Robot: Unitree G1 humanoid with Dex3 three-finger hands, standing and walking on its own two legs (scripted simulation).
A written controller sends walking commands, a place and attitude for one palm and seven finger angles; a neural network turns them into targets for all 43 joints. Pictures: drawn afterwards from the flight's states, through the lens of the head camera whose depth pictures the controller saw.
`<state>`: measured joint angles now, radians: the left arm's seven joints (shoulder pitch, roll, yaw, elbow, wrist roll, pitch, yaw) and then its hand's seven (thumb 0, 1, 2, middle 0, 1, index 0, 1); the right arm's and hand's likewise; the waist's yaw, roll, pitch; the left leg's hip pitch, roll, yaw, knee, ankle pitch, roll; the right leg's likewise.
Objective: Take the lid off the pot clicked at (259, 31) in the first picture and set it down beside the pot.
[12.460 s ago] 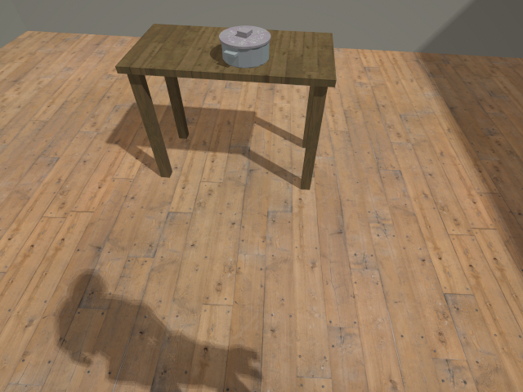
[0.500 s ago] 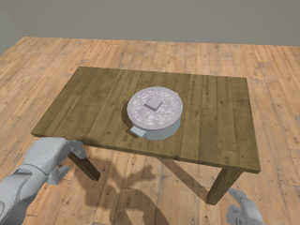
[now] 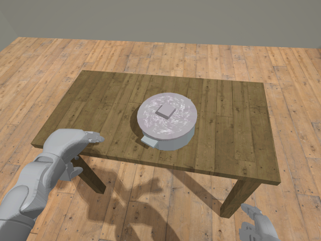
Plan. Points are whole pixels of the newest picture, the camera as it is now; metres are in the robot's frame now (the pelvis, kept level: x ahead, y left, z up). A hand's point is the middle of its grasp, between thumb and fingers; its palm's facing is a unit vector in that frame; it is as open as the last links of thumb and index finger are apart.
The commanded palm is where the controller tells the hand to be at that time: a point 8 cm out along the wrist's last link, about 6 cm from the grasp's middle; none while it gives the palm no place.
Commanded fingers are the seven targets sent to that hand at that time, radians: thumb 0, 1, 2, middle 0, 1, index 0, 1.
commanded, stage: move the open hand above the knob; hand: left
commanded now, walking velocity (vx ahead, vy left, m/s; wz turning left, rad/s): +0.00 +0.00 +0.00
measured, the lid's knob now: (166, 110) +0.51 +0.04 -0.03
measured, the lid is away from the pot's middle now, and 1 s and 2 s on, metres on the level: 0.00 0.00 0.00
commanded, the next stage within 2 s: none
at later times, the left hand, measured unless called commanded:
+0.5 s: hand (108, 136) +0.36 +0.18 +0.04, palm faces -0.30 -0.04 -0.95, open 10.2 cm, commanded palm +0.35 +0.17 +0.11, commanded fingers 0.00 -0.23 1.23 -0.80 -0.08 -0.80 -0.08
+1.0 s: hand (130, 123) +0.41 +0.13 +0.04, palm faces -0.32 -0.03 -0.95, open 10.2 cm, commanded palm +0.40 +0.12 +0.11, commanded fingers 0.00 -0.23 1.23 -0.80 -0.08 -0.80 -0.08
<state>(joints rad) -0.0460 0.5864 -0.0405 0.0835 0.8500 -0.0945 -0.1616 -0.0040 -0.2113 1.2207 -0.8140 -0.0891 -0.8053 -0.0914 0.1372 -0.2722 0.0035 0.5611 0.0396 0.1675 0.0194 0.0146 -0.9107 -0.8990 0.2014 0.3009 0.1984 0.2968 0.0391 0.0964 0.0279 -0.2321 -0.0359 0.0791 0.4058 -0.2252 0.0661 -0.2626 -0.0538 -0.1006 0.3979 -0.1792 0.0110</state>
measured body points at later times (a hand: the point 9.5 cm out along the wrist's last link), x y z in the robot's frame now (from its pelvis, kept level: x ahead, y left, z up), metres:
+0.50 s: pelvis +0.02 -0.01 +0.00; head +0.06 -0.05 +0.44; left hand +0.37 +0.18 +0.10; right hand +0.18 -0.24 -0.13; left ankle -0.01 +0.07 -0.74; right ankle +0.01 -0.13 -0.74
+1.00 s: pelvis +0.02 -0.02 +0.00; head +0.06 -0.07 +0.44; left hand +0.42 +0.13 +0.10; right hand +0.18 -0.26 -0.13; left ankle -0.01 +0.07 -0.74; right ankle +0.01 -0.13 -0.74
